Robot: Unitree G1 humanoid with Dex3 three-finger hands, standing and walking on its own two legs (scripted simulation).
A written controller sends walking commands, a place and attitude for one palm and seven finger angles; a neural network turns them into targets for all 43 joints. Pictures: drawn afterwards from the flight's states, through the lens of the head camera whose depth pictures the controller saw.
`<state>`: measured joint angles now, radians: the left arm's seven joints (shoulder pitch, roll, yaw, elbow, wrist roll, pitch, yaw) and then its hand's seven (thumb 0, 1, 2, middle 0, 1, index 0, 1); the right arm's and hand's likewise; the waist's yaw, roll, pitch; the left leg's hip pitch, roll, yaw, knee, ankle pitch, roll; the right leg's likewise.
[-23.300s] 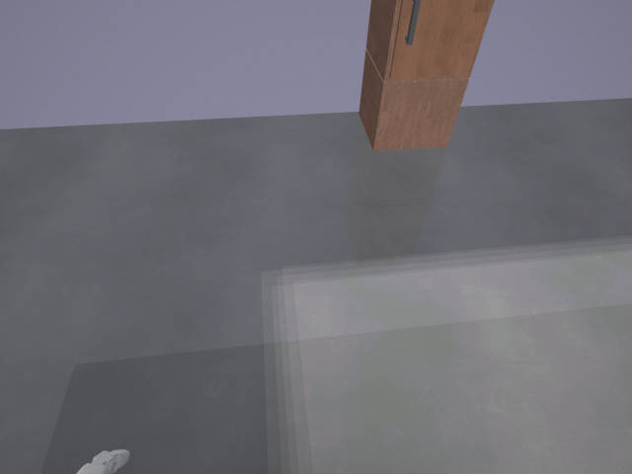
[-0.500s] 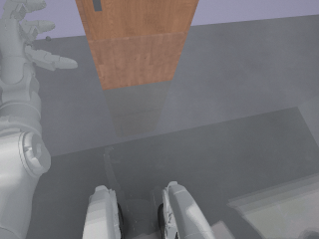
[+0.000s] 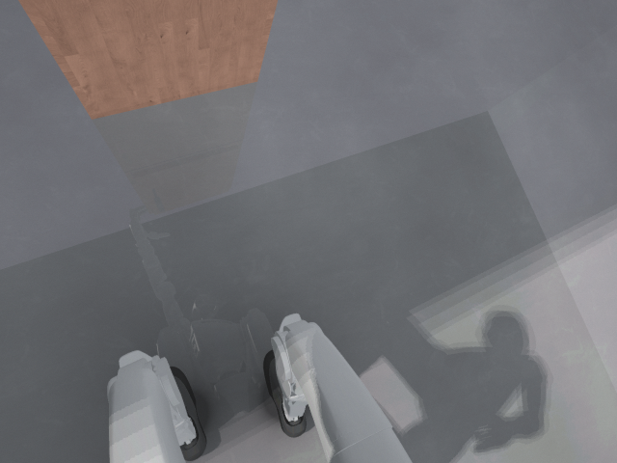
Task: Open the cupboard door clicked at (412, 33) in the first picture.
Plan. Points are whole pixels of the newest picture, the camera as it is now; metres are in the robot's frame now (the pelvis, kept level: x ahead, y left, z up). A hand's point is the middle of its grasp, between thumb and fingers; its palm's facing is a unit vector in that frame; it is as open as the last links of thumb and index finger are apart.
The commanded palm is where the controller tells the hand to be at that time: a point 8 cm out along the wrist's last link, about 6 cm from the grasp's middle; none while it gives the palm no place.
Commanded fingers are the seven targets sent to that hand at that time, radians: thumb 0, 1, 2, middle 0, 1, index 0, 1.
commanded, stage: move the hooked fingers beside the handle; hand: left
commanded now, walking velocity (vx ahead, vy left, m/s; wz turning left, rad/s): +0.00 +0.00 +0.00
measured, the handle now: out of the picture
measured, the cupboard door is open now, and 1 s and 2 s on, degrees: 0 0 0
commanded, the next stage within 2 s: slide the fingers in behind the handle in 1.94 s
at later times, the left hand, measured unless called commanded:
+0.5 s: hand out of the picture +0.68 +0.19 +0.11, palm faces +0.18 -0.98 -0.04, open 14.0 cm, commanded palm +0.68 +0.17 +0.07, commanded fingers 0.00 -0.50 0.30 -0.30 -1.20 -0.30 -1.20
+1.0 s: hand out of the picture +0.68 +0.20 +0.09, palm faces +0.20 -0.98 -0.05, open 14.0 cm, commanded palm +0.69 +0.16 +0.07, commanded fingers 0.00 -0.50 0.30 -0.30 -1.20 -0.30 -1.20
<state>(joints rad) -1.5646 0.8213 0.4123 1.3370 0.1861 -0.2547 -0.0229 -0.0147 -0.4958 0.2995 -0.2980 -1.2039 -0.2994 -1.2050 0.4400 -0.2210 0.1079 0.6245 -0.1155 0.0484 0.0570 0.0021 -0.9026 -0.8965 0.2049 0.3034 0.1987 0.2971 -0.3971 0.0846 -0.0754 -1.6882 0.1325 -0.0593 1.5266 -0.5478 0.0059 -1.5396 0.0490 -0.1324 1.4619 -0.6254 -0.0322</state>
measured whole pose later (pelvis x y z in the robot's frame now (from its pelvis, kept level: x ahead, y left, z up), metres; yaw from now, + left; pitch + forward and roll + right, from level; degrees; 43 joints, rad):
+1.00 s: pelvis -0.01 +0.01 -0.01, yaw -3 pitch +40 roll -10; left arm -1.65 0.90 0.39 1.31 0.22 -0.18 -0.01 -0.02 -0.50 0.30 -0.30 -1.20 -0.30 -1.21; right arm 0.46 -0.20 0.13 0.61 -0.12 0.07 0.09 0.00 -0.90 -0.90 0.20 0.30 0.20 0.30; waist -0.42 0.08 -0.05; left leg -1.76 0.11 -0.09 1.58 -0.55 0.01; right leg -1.61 0.07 -0.12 1.50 -0.61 -0.01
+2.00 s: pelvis +0.01 +0.01 -0.01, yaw -3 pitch +41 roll -10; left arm -1.58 0.86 0.44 1.28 0.22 -0.18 0.00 -0.01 -0.50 0.30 -0.30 -1.20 -0.30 -1.20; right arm 0.47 -0.22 0.11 0.59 -0.13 0.06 0.10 0.00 -0.90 -0.90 0.20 0.30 0.20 0.30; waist -0.41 0.09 -0.06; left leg -1.71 0.11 -0.10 1.57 -0.59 0.00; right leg -1.56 0.08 -0.11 1.47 -0.64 -0.01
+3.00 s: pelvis +0.00 +0.01 -0.01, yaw -3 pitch +43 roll -10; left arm -1.68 0.80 0.37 1.28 0.25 -0.16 0.12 -0.01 -0.50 0.30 -0.30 -1.20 -0.30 -1.20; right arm 0.50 -0.18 0.11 0.62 -0.15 0.04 0.13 0.00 -0.90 -0.90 0.20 0.30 0.20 0.30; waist -0.45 0.09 -0.06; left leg -1.77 0.11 -0.10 1.59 -0.58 0.00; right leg -1.63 0.08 -0.11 1.50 -0.63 -0.01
